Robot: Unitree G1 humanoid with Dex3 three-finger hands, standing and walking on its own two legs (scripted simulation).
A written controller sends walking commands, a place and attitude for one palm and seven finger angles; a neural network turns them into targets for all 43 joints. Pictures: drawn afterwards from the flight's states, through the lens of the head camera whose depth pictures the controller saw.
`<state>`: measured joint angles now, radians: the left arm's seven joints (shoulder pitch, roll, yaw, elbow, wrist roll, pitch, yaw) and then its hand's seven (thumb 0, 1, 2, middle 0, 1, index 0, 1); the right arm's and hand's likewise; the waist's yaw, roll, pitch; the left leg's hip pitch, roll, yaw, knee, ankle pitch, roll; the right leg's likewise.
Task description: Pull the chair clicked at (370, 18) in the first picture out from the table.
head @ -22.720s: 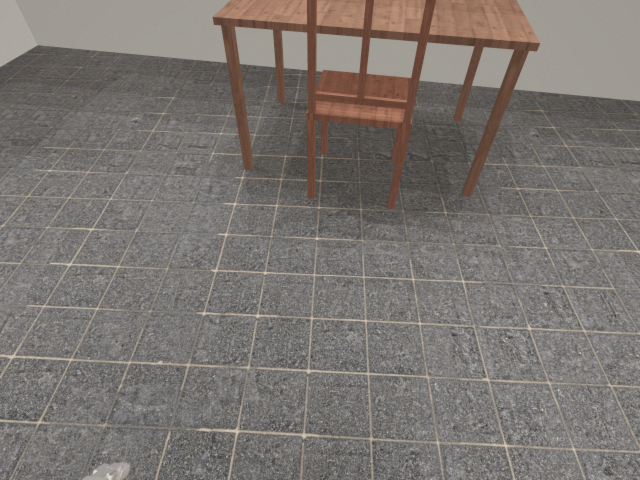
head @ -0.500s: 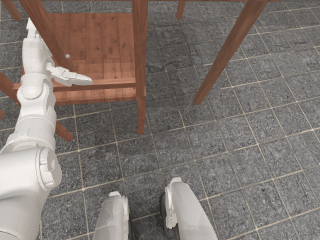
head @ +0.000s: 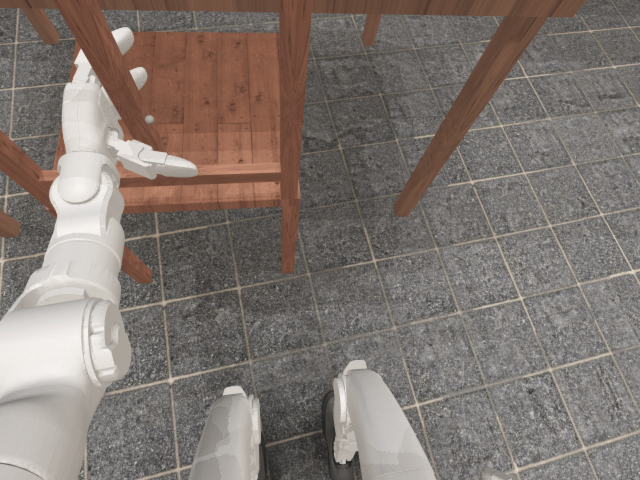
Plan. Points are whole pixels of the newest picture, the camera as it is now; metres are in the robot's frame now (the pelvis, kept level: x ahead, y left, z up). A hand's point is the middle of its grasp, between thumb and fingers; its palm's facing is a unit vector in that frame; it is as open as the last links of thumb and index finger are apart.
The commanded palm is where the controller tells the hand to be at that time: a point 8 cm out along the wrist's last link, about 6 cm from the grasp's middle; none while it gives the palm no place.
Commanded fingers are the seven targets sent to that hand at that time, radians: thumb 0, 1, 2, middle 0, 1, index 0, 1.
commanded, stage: hook a spindle and tug to test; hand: left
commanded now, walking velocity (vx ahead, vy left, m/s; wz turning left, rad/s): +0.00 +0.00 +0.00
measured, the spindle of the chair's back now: (120, 87) +0.56 +0.18 +0.07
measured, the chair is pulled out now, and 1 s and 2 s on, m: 0.00 0.01 0.08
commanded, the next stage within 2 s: step backward, pulling the chair out in 1.18 s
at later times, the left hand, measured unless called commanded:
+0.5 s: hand (149, 118) +0.53 +0.15 +0.05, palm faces +0.02 -1.00 -0.05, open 6.7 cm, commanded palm +0.50 +0.19 +0.05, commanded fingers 0.00 0.90 0.90 -0.50 -1.45 -0.50 -1.45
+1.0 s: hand (152, 129) +0.52 +0.15 +0.05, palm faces +0.02 -1.00 -0.04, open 5.5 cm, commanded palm +0.48 +0.20 +0.05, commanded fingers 0.00 0.90 0.90 -0.50 -1.45 -0.50 -1.45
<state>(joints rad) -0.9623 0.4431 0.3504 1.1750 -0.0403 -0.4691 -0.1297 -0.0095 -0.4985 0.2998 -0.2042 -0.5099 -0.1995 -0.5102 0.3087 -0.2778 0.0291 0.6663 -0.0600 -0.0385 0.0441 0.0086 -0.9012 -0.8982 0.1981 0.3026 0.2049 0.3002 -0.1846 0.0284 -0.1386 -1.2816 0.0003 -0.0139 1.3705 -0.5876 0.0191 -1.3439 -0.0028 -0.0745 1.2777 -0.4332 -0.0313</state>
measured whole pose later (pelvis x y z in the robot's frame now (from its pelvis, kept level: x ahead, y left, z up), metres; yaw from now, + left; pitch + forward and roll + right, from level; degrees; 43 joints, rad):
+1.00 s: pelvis +0.02 +0.00 +0.02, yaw -1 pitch +27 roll -1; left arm -0.77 0.35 0.32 1.01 -0.08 -0.48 -0.11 0.01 0.71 0.77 -0.45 -1.45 -0.40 -1.45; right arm 0.30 -0.26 0.00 0.65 -0.04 -0.01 0.05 0.01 -0.90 -0.90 0.20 0.30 0.20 0.30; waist -0.15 0.02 -0.16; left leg -1.17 0.01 0.01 1.30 -0.61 0.02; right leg -1.25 0.01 -0.05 1.23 -0.46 -0.03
